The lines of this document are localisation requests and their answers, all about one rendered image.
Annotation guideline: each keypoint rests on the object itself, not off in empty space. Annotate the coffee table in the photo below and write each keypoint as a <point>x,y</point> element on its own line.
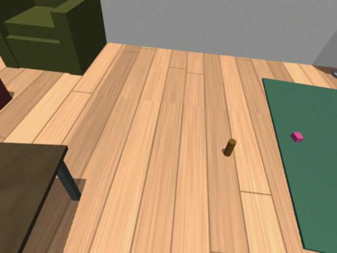
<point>27,172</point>

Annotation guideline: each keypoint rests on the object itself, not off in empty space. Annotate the armchair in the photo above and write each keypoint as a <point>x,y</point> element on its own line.
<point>51,35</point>

